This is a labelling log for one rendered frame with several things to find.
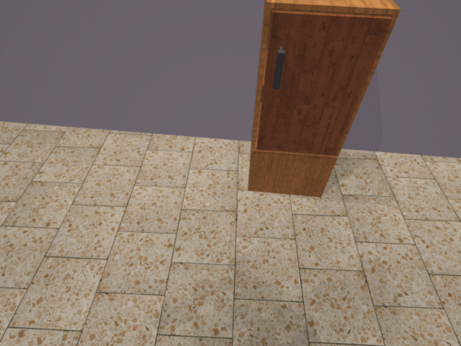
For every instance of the handle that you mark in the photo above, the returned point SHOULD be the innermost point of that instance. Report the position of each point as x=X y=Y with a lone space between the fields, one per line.
x=279 y=67

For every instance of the cupboard door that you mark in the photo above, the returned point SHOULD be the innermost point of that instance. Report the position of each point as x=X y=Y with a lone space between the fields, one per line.
x=328 y=58

